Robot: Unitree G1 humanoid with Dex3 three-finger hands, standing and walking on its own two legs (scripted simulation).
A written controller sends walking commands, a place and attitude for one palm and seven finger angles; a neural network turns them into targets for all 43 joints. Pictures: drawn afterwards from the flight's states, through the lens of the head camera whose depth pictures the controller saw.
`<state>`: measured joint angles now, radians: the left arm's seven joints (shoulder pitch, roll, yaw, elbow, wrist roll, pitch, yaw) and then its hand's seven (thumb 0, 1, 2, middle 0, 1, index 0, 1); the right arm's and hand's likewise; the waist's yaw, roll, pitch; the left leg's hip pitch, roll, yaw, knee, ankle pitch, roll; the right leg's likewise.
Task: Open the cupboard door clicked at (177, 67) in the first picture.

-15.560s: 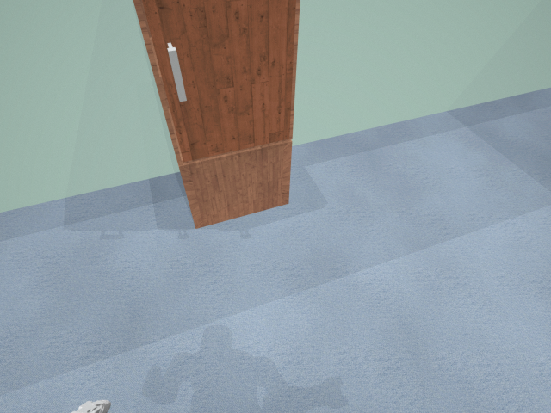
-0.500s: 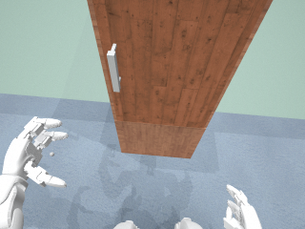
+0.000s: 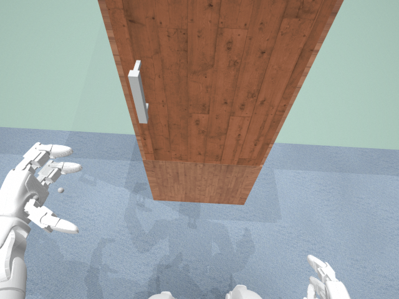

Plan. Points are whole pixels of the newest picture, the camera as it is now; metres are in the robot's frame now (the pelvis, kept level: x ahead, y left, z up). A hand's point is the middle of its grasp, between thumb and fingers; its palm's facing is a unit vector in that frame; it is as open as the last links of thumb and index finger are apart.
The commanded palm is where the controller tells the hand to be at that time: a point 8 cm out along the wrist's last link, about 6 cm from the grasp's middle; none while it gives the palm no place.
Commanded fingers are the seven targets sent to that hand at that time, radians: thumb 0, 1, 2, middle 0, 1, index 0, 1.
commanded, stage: raise the hand with hooked fingers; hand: left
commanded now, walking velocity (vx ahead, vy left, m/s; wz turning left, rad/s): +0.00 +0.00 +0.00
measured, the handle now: (141, 93) +0.56 +0.18 +0.05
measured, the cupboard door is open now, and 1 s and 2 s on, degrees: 0 0 0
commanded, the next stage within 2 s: move the hooked fingers beside the handle in 0.18 s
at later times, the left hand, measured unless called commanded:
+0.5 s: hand (69, 181) +0.31 +0.26 +0.06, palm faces +0.03 -1.00 -0.02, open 14.0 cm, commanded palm +0.29 +0.31 +0.07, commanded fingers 0.00 -0.50 0.30 -0.30 -1.20 -0.30 -1.20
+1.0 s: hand (88, 148) +0.39 +0.25 +0.06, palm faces +0.00 -1.00 -0.01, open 14.0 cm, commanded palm +0.36 +0.31 +0.06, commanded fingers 0.00 -0.50 0.30 -0.30 -1.20 -0.30 -1.20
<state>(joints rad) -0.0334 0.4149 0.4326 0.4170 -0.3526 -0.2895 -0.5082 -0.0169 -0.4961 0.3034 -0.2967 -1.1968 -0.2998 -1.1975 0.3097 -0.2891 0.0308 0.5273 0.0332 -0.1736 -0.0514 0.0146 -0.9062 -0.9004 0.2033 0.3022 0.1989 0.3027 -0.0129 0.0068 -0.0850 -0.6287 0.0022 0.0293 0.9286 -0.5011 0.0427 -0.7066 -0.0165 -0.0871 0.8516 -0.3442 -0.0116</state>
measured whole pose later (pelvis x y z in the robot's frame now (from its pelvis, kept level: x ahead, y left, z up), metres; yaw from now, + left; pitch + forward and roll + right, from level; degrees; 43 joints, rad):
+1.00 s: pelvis -0.01 -0.01 -0.01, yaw -1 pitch +15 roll -2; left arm -0.46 0.50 0.46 0.84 -0.26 -0.35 -0.49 -0.02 -0.50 0.30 -0.30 -1.20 -0.30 -1.20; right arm 0.35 -0.29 0.04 0.58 0.03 -0.07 -0.06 0.01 -0.91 -0.90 0.20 0.30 0.20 0.30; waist -0.07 0.00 -0.09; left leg -0.73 0.02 0.04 0.97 -0.50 0.04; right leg -0.82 0.00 -0.08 0.88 -0.33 -0.02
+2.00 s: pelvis +0.00 +0.00 -0.02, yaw -2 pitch +23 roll -4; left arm -0.93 0.69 0.49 1.22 -0.10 -0.38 -0.39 -0.02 -0.50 0.30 -0.30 -1.20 -0.30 -1.20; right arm 0.42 -0.29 0.06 0.58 -0.01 0.10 -0.02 0.01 -0.91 -0.90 0.20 0.30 0.20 0.30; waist -0.20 0.01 -0.08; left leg -0.92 0.03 0.03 1.05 -0.53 0.05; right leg -0.98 0.01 -0.08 0.92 -0.33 -0.01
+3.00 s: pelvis -0.01 +0.00 -0.02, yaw -2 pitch +22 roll -3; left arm -0.88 0.62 0.46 1.18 -0.12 -0.40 -0.37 -0.02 -0.50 0.30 -0.30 -1.20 -0.30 -1.20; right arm 0.41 -0.29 0.05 0.58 -0.01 0.10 -0.02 0.01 -0.91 -0.90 0.20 0.30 0.20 0.30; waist -0.18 0.01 -0.09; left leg -0.90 0.03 0.03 1.04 -0.52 0.04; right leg -0.96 0.01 -0.09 0.92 -0.33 -0.01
